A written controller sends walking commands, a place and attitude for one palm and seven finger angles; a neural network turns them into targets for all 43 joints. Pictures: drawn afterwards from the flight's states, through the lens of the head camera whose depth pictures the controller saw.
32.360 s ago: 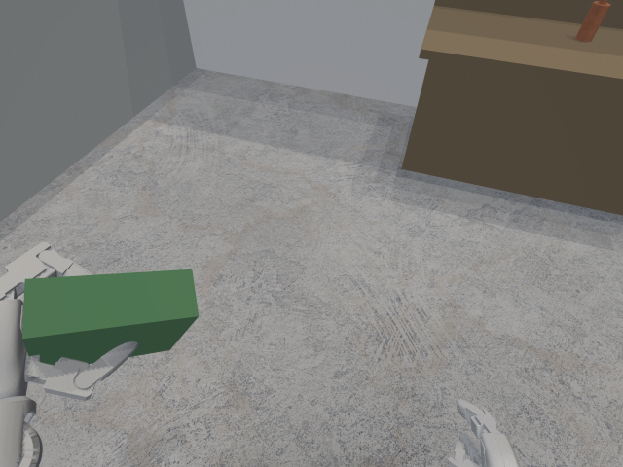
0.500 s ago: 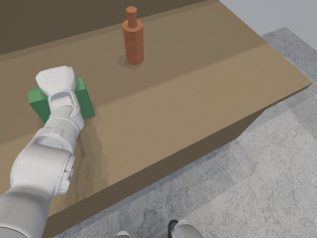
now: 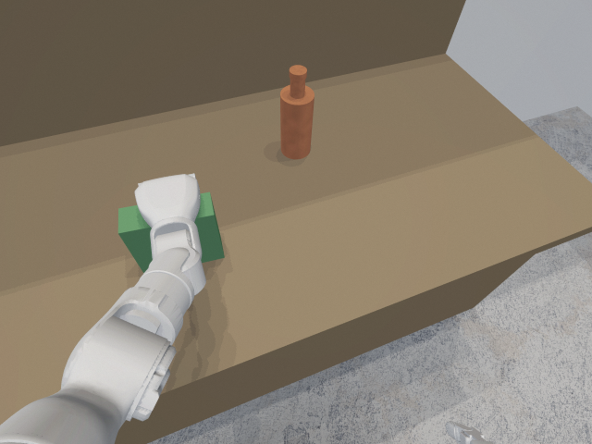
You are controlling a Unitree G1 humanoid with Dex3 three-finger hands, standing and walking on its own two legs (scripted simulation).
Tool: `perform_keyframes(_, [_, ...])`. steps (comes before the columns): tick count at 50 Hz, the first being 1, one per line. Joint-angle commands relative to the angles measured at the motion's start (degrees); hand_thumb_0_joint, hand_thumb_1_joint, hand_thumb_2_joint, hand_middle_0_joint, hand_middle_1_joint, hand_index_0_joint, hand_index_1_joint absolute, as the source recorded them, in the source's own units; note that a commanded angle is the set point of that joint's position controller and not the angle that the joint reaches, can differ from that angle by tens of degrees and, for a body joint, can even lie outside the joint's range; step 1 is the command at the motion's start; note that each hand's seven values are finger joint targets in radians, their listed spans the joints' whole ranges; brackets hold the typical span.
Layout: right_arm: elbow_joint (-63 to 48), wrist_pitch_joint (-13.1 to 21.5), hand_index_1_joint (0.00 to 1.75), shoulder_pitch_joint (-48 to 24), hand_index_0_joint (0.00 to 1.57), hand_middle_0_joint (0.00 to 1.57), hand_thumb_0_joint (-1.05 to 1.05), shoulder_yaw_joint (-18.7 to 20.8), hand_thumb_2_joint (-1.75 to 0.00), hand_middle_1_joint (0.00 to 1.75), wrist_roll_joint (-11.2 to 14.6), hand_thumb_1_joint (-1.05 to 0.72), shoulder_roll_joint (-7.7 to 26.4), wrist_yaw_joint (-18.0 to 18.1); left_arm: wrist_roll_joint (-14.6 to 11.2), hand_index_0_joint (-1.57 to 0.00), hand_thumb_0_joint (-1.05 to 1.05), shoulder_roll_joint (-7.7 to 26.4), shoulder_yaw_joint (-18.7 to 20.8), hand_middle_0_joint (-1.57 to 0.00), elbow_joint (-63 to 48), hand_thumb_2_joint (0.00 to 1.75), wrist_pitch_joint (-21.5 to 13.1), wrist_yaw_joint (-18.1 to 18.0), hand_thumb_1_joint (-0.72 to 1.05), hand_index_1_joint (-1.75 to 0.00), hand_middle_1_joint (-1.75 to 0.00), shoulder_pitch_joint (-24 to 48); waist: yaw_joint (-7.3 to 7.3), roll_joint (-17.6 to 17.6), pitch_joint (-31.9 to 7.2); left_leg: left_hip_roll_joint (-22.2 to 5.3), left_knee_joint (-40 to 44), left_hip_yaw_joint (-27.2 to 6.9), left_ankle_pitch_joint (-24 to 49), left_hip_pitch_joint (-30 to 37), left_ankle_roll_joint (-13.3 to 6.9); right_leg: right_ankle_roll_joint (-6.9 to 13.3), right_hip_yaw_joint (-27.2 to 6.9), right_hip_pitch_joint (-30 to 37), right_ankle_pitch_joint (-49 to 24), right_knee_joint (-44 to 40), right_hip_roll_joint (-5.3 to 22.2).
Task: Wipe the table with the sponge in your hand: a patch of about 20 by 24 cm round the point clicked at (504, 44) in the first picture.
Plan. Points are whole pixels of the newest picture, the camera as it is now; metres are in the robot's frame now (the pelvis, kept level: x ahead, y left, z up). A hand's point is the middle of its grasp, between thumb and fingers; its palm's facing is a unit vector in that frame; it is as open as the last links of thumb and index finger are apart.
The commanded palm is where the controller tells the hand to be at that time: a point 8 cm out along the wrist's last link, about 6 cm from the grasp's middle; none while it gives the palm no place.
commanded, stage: wipe back along the third lane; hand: left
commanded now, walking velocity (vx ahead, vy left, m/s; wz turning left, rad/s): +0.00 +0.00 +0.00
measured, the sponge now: (179, 243) +0.43 +0.21 -0.05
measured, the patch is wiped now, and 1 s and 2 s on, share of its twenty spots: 1.00 1.00 1.00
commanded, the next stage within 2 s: slide back across to the middle lane in 1.14 s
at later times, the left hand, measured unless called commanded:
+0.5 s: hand (188, 251) +0.38 +0.18 +0.01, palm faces -0.05 +0.00 -1.00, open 9.3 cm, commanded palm +0.33 +0.15 +0.03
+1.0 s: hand (198, 278) +0.34 +0.15 +0.01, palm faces -0.04 -0.01 -1.00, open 9.3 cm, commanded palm +0.28 +0.14 +0.03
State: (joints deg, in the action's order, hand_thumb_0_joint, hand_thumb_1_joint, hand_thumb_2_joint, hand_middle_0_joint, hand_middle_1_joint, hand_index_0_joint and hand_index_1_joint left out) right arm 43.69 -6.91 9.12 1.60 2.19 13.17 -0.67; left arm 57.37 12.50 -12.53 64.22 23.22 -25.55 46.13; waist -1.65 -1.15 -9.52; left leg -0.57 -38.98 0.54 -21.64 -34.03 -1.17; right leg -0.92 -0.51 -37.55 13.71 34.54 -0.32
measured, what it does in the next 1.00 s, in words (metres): stands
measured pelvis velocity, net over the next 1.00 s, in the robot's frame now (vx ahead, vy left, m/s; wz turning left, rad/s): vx -0.01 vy -0.02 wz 0.01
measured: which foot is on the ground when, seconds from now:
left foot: down 0.00-1.00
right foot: down 0.00-1.00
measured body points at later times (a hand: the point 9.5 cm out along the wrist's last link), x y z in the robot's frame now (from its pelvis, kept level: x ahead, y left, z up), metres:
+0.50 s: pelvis +0.00 -0.01 +0.01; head +0.03 -0.01 +0.46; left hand +0.38 +0.17 +0.06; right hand +0.18 -0.23 -0.11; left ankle -0.04 +0.10 -0.72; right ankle +0.02 -0.14 -0.72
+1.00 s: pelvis -0.01 -0.02 +0.01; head +0.00 -0.04 +0.46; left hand +0.33 +0.15 +0.06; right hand +0.17 -0.25 -0.11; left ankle -0.04 +0.10 -0.72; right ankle +0.02 -0.14 -0.72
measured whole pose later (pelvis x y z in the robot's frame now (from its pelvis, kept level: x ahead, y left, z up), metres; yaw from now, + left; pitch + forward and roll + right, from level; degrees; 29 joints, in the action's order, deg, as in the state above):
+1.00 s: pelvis -0.01 -0.02 +0.01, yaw +1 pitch +8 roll +0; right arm 42.0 -10.4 4.5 0.8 3.2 13.2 -0.2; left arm 57.3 6.1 -20.3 44.8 29.1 -24.8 25.8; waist 2.7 -2.0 -7.8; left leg -0.7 -33.6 0.4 -18.9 -22.6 0.5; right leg 0.8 -0.3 -27.8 13.1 33.0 -0.5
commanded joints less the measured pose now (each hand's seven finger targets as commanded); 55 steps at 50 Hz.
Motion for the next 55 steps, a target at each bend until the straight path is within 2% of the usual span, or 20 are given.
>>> perform_keyframes(1, [-5.2,0.1,0.30,-0.2,0.20,0.20,0.00,2.5,-0.90,0.30,0.0,-0.90,8.0,0.5,-1.0,-1.20,0.00,-0.1,0.1,-1.20,-4.5,1.30,0.3,1.4,0.10,-1.60,-1.60,8.1,-0.54,3.7,-18.0,-0.1,4.3,1.2,25.4,8.6,0.4,4.0,3.0,16.7,-23.7,-0.7,-1.0])
perform_keyframes(3, [-5.7,-0.1,0.30,-1.3,0.20,0.20,0.00,2.6,-0.90,0.30,0.0,-0.90,7.8,0.4,-1.6,-1.20,0.00,-3.1,-1.9,-1.20,-7.1,1.30,0.6,1.5,0.10,-1.60,-1.60,6.5,-0.43,4.6,-18.5,-0.2,4.1,1.2,27.8,9.6,0.3,3.9,3.2,17.6,-25.9,-0.7,-1.0])
perform_keyframes(7, [-6.6,-0.9,0.30,-3.9,0.20,0.20,0.00,2.6,-0.90,0.30,0.3,-0.90,7.7,0.2,-2.0,-1.20,0.00,-3.6,-1.9,-1.20,-10.6,1.30,2.1,1.7,0.10,-1.60,-1.60,2.5,0.87,5.3,-18.0,-0.1,4.7,1.1,29.2,10.4,0.3,4.2,3.1,19.4,-27.8,-1.1,-0.8])
perform_keyframes(11, [-6.6,-1.3,0.30,-5.4,0.20,0.20,0.00,2.4,-0.90,0.30,0.5,-0.90,7.6,0.4,-1.8,-1.20,0.00,-4.3,-3.4,-1.20,-12.1,1.30,3.9,2.1,0.10,-1.60,-1.60,2.1,0.69,5.4,-15.0,0.2,5.8,1.1,25.9,11.1,0.4,4.3,3.5,18.9,-24.7,-2.0,-0.8])
perform_keyframes(12, [-6.7,-1.6,0.30,-6.1,0.20,0.20,0.00,2.3,-0.90,0.30,0.6,-0.90,7.7,0.5,-1.8,-1.20,0.00,-2.6,-1.9,-1.20,-12.9,1.30,4.1,2.1,0.10,-1.60,-1.60,2.1,1.20,5.5,-15.6,0.3,6.0,0.8,26.3,11.1,0.5,4.5,3.3,19.7,-24.9,-1.9,-0.8])
perform_keyframes(21, [-7.8,-2.1,0.30,-8.7,0.20,0.20,0.00,2.2,-0.90,0.30,0.4,-0.90,7.0,0.2,-0.7,-1.20,0.00,-8.1,-7.3,-1.20,-16.2,1.30,4.8,3.0,0.10,-1.60,-1.60,-2.0,1.77,4.4,-14.2,0.3,6.2,0.4,26.0,13.5,0.7,5.0,3.8,18.6,-22.4,-1.8,-1.0])
perform_keyframes(23, [-8.1,-2.2,0.30,-9.3,0.20,0.20,0.00,2.0,-0.90,0.30,0.5,-0.90,7.1,0.4,-0.7,-1.20,0.00,-6.1,-5.7,-1.20,-17.2,1.30,4.8,2.8,0.10,-1.60,-1.60,-1.9,2.03,5.2,-13.9,0.7,6.5,0.4,23.6,12.7,0.7,5.0,3.5,19.3,-21.3,-2.0,-1.0])
perform_keyframes(25, [-8.2,-2.2,0.30,-10.0,0.20,0.20,0.00,1.8,-0.90,0.30,0.6,-0.90,6.8,0.5,-0.7,-1.20,0.00,-7.5,-7.1,-1.20,-16.7,1.30,5.0,2.8,0.10,-1.60,-1.60,-1.9,1.81,5.6,-11.9,0.9,7.1,0.5,21.0,12.1,0.6,5.0,3.5,18.7,-19.2,-2.7,-1.0])
perform_keyframes(28, [-8.4,-2.2,0.30,-10.8,0.20,0.20,0.00,1.6,-0.90,0.30,0.7,-0.90,6.8,1.0,-0.8,-1.20,0.00,-6.0,-5.7,-1.20,-16.9,1.30,5.1,2.4,0.10,-1.60,-1.60,-1.5,2.28,6.3,-11.4,1.2,7.9,0.5,18.3,11.7,0.6,4.9,3.2,19.0,-16.2,-3.4,-0.9])
perform_keyframes(33, [-9.0,-1.8,0.30,-11.5,0.20,0.20,0.00,1.5,-0.90,0.30,0.8,-0.90,6.3,0.9,-0.6,-1.20,0.00,-8.4,-7.9,-1.20,-17.2,1.30,4.9,2.3,0.10,-1.60,-1.60,-2.2,2.48,5.4,-11.8,1.4,8.1,0.7,17.1,12.3,0.5,5.1,3.0,18.8,-14.3,-3.6,-1.0])
perform_keyframes(36, [-9.3,-1.8,0.30,-11.9,0.20,0.20,0.00,1.4,-0.90,0.30,0.7,-0.90,6.4,1.0,-0.7,-1.20,0.00,-7.5,-7.2,-1.20,-17.4,1.30,4.8,2.2,0.10,-1.60,-1.60,-4.4,2.92,6.1,-11.5,1.7,8.4,0.9,15.4,11.6,0.5,5.0,2.5,19.6,-13.5,-4.3,-0.8])
perform_keyframes(37, [-9.4,-1.7,0.30,-12.0,0.20,0.20,0.00,1.5,-0.90,0.30,0.7,-0.90,6.5,1.1,-0.8,-1.20,0.00,-6.3,-5.5,-1.20,-17.9,1.30,4.6,2.1,0.10,-1.60,-1.60,-4.4,3.09,8.1,-12.1,1.7,8.4,0.7,15.4,11.1,0.4,5.0,2.4,20.5,-13.9,-4.2,-0.8])
perform_keyframes(38, [-9.7,-1.6,0.30,-12.4,0.20,0.20,0.00,1.4,-0.90,0.30,0.8,-0.90,6.3,1.1,-0.9,-1.20,0.00,-7.2,-6.8,-1.20,-18.6,1.30,4.5,2.1,0.10,-1.60,-1.60,-5.5,3.04,7.0,-11.4,1.9,8.5,1.0,14.5,11.3,0.4,4.8,2.1,20.3,-13.0,-4.6,-0.7])
perform_keyframes(39, [-9.6,-1.6,0.30,-12.1,0.20,0.20,0.00,1.3,-0.90,0.30,0.7,-0.90,6.5,1.2,-1.0,-1.20,0.00,-5.4,-4.9,-1.20,-18.1,1.30,4.6,1.8,0.10,-1.60,-1.60,-6.9,3.58,8.2,-11.3,1.9,8.7,0.9,14.1,10.7,0.4,4.8,1.9,20.8,-12.9,-4.7,-0.7])
perform_keyframes(40, [-9.8,-1.5,0.30,-12.7,0.20,0.20,0.00,1.3,-0.90,0.30,0.8,-0.90,6.3,1.1,-1.0,-1.20,0.00,-6.5,-6.0,-1.20,-18.7,1.30,4.8,1.8,0.10,-1.60,-1.60,-8.3,3.79,6.9,-10.9,2.0,8.8,1.2,14.1,10.9,0.4,4.8,1.6,20.9,-13.0,-4.9,-0.6])
perform_keyframes(43, [-10.5,-1.4,0.30,-13.4,0.20,0.20,0.00,1.2,-0.90,0.30,1.0,-0.90,6.4,0.9,-1.4,-1.20,0.00,-7.2,-7.1,-1.20,-21.1,1.30,5.0,2.1,0.10,-1.60,-1.60,-10.2,3.92,7.9,-10.4,2.1,9.0,1.1,13.8,11.1,0.4,4.7,1.6,21.4,-12.5,-5.2,-0.6])
perform_keyframes(47, [-10.8,-1.2,0.30,-14.3,0.20,0.20,0.00,1.2,-0.90,0.30,1.3,-0.90,6.4,1.0,-1.8,-1.20,0.00,-6.0,-6.0,-1.20,-23.1,1.30,5.7,2.5,0.10,-1.60,-1.60,-11.9,4.42,8.3,-9.8,2.2,9.7,1.1,12.7,11.1,0.3,4.7,1.1,21.9,-10.7,-6.0,-0.6])
perform_keyframes(48, [-10.9,-1.1,0.30,-14.4,0.20,0.20,0.00,1.1,-0.90,0.30,1.3,-0.90,6.4,0.9,-1.7,-1.20,0.00,-7.2,-7.6,-1.20,-23.4,1.30,5.7,2.6,0.10,-1.60,-1.60,-11.9,3.94,8.2,-8.7,2.2,9.6,1.2,12.6,11.5,0.2,4.7,1.2,21.4,-10.6,-6.1,-0.7])
perform_keyframes(50, [-11.0,-1.0,0.30,-14.6,0.20,0.20,0.00,1.0,-0.90,0.30,1.4,-0.90,6.5,0.9,-1.7,-1.20,0.00,-6.4,-6.9,-1.20,-23.6,1.30,6.1,2.9,0.10,-1.60,-1.60,-14.5,4.66,8.2,-8.0,2.4,9.9,1.2,11.9,11.4,0.3,4.7,1.1,21.4,-9.3,-6.4,-0.6])
perform_keyframes(55, [-10.6,-0.7,0.30,-14.6,0.20,0.20,0.00,0.7,-0.90,0.30,1.4,-0.90,6.6,1.6,-1.1,-1.20,0.00,-5.3,-6.8,-1.20,-24.1,1.30,6.0,3.2,0.10,-1.60,-1.60,-10.8,3.61,8.7,-6.8,2.4,10.2,1.2,10.5,11.4,0.1,4.5,0.6,20.3,-7.5,-7.1,-0.6])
